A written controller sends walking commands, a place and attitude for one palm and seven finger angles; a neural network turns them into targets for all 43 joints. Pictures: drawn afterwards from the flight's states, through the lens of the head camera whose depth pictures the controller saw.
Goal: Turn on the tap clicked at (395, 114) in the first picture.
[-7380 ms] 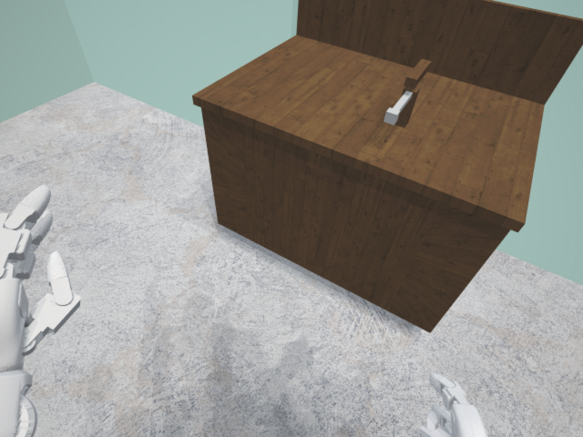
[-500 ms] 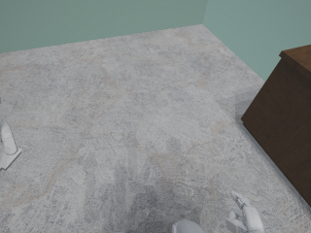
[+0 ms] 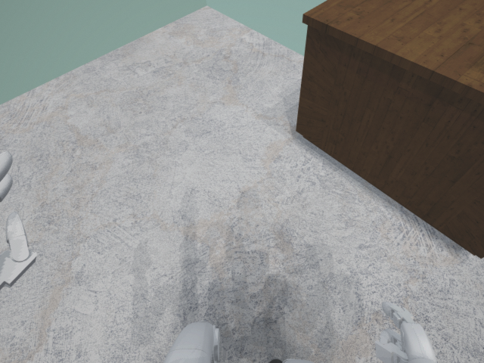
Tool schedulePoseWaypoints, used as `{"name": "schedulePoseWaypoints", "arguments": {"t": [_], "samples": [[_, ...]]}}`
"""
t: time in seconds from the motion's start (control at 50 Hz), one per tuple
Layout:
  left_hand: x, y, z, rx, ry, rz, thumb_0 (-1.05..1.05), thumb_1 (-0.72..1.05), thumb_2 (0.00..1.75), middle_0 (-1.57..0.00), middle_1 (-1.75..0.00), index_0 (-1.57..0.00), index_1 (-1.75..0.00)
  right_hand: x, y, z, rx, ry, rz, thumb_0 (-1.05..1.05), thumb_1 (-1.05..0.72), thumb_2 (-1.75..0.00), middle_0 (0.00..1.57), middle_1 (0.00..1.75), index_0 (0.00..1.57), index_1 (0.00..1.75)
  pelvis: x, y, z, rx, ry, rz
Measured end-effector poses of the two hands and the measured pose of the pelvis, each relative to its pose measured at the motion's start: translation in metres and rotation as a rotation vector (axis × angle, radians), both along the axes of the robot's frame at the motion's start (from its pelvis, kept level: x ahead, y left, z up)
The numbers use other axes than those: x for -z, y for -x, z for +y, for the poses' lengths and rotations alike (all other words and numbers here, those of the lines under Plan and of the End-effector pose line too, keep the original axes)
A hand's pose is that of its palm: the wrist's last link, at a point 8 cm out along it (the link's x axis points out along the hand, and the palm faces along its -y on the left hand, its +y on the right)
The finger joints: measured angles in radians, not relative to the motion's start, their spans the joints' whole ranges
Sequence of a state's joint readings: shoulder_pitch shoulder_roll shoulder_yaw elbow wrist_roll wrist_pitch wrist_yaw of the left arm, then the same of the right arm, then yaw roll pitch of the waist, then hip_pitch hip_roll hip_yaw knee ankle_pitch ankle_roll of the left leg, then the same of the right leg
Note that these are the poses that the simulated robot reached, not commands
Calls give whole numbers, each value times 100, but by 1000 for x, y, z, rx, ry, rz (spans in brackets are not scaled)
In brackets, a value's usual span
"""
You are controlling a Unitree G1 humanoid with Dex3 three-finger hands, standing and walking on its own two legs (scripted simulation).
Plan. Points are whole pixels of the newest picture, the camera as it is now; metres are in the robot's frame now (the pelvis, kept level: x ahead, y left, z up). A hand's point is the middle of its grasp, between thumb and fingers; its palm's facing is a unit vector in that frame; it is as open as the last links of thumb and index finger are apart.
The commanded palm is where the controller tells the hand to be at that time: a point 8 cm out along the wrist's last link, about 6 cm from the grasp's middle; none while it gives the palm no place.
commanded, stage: turn to face it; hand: left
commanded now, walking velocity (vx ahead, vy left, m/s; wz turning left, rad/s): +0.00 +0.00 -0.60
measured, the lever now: out of the picture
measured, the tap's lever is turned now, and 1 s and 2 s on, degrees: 0 0 0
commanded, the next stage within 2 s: take the last steps up to it in 1.94 s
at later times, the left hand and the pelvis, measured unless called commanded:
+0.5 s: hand (41, 271) +0.20 +0.22 +0.17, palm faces +0.18 -0.89 -0.42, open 7.4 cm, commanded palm +0.16 +0.25 +0.18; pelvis -0.07 +0.03 +0.00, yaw -16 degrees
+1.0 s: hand (197, 286) +0.18 +0.04 +0.19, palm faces -0.24 -0.76 -0.61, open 7.4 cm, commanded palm +0.17 +0.13 +0.18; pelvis -0.13 -0.01 +0.00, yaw -36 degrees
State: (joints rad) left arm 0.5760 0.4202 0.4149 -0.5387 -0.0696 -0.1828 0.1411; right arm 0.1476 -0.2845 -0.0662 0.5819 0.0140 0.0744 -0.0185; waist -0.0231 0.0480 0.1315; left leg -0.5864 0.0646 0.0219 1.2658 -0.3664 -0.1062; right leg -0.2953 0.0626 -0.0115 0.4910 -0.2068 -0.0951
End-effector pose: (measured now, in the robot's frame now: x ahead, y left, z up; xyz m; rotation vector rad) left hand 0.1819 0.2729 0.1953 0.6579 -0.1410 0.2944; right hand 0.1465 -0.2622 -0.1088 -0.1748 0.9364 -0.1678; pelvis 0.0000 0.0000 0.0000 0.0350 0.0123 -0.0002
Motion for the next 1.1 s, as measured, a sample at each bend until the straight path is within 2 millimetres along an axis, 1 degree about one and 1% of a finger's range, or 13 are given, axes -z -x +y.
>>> {"name": "schedulePoseWaypoints", "arguments": {"t": [0.08,0.16,0.36,0.52,0.62,0.68,0.74,0.8,0.86,0.92,0.98,1.04,1.1], "samples": [[-4,1,-12,29,50,-70,1,88,90,-22,-31,-22,-30,-12,11,-17,34,29,-33,1,-91,-90,19,30,19,30,-2,7,-4,41,-4,-4],[-8,1,-22,78,90,-134,1,88,90,-22,-31,-22,-30,-23,19,-18,56,31,-83,1,-91,-90,19,30,19,30,-3,15,-5,82,-8,1],[1,8,-15,175,148,-161,1,89,90,-22,-31,-21,-30,-41,50,14,68,14,-135,1,-91,-89,19,30,20,30,-2,45,13,186,-8,43],[10,9,-12,270,146,-171,1,89,90,-21,-31,-21,-30,-33,103,47,140,-18,-133,1,-91,-89,20,30,20,30,4,73,31,293,24,-5],[3,0,-41,348,180,-175,1,89,90,-21,-31,-21,-30,-24,145,55,221,-76,-108,1,-91,-89,20,30,20,30,0,80,29,384,75,-9],[3,-11,-71,426,161,-168,1,89,90,-21,-31,-21,-30,-17,173,47,276,-91,-96,1,-91,-89,20,30,20,30,2,88,20,432,81,-1],[8,-20,-108,504,117,-154,1,89,90,-21,-31,-21,-30,-6,202,28,338,-95,-94,1,-90,-89,20,30,20,30,10,99,4,471,68,9],[12,-20,-146,590,84,-136,1,89,90,-21,-31,-21,-30,7,233,2,403,-77,-70,1,-91,-89,20,30,20,30,17,112,-5,493,81,12],[9,-14,-171,685,60,-99,1,89,90,-21,-31,-21,-30,6,265,-21,490,-38,-21,1,-91,-89,20,30,20,30,13,122,-7,537,49,13],[-1,-4,-181,750,9,-76,1,88,90,-22,-31,-22,-30,-5,290,-38,566,8,6,1,-91,-89,20,30,20,30,7,126,-8,582,25,16],[-14,2,-181,776,-33,-96,1,88,90,-22,-31,-22,-30,-14,307,-46,614,46,12,1,-91,-89,19,30,19,30,4,128,-7,620,12,17],[-20,2,-174,767,-30,-138,1,88,90,-22,-31,-22,-30,-20,314,-46,639,73,-4,1,-91,-90,19,30,19,30,5,128,-3,654,13,17],[-13,-1,-164,739,26,-162,1,88,90,-22,-31,-22,-30,-22,316,-40,661,94,-42,1,-91,-90,19,30,19,30,11,124,3,684,28,15]]}}
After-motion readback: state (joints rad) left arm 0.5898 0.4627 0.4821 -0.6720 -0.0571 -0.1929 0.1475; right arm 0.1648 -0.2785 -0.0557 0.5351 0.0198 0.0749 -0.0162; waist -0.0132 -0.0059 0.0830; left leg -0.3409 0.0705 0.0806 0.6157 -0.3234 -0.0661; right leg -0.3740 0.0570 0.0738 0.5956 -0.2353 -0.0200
